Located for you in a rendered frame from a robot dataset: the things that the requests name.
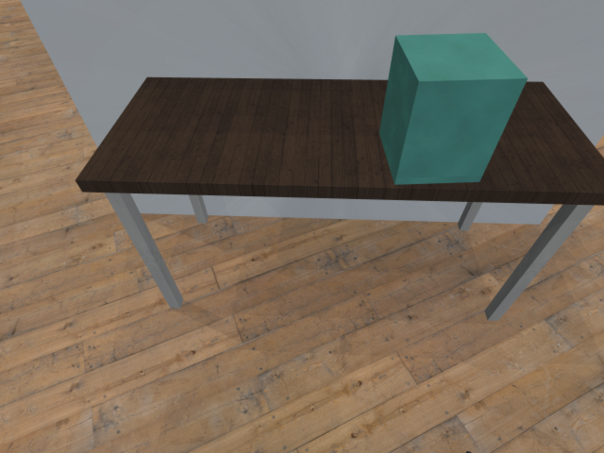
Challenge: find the table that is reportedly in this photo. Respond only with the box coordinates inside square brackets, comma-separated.
[75, 77, 604, 321]

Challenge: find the carton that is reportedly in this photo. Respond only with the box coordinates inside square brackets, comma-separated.
[379, 33, 528, 185]

